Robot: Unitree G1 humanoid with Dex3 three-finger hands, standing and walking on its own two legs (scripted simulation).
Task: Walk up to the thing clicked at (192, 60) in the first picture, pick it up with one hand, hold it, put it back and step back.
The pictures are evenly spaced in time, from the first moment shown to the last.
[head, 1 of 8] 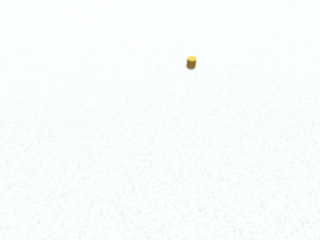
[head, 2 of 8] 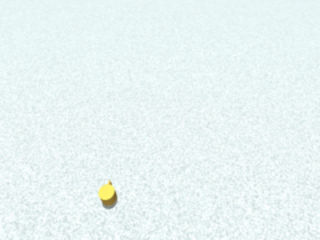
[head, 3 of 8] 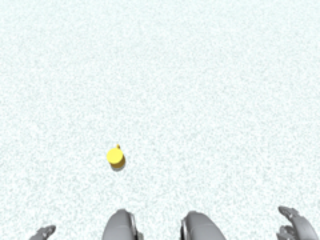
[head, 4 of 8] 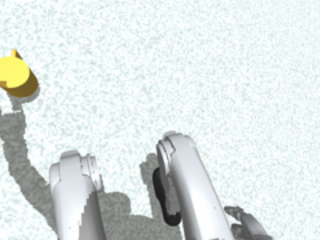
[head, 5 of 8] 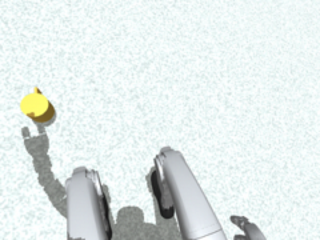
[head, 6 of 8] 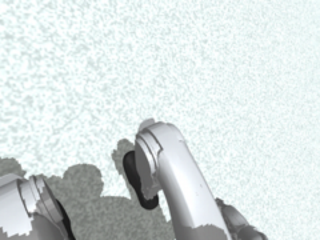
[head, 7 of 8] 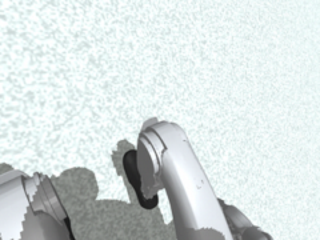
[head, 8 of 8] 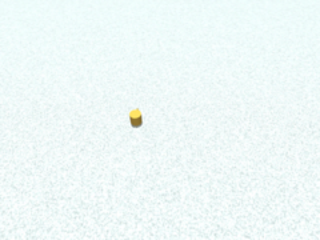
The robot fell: no
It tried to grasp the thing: yes
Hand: left
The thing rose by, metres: 0.65
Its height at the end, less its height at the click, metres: +0.00
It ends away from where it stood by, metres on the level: 0.03
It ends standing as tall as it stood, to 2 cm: yes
